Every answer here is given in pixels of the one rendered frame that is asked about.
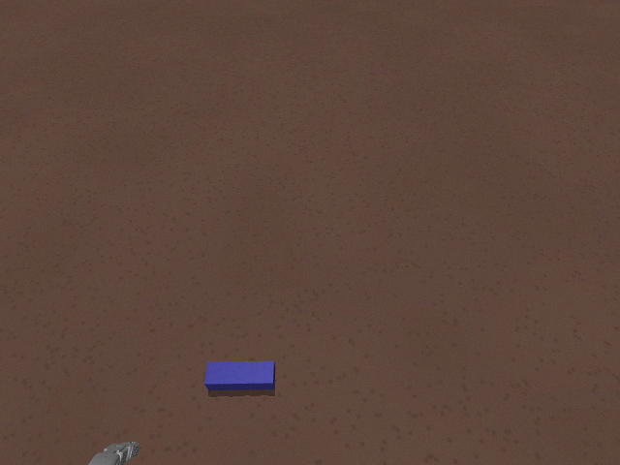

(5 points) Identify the left robot hand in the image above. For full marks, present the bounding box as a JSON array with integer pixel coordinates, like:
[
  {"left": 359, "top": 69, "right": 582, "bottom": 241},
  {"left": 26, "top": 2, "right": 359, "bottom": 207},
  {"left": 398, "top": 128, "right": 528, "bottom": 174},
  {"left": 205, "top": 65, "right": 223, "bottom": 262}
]
[{"left": 88, "top": 442, "right": 140, "bottom": 465}]

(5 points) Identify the carton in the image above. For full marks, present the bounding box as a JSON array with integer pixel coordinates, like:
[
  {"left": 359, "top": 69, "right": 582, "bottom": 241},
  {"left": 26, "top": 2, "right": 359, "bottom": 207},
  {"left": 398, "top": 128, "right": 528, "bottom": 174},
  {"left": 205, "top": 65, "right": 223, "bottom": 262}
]
[{"left": 204, "top": 361, "right": 275, "bottom": 390}]

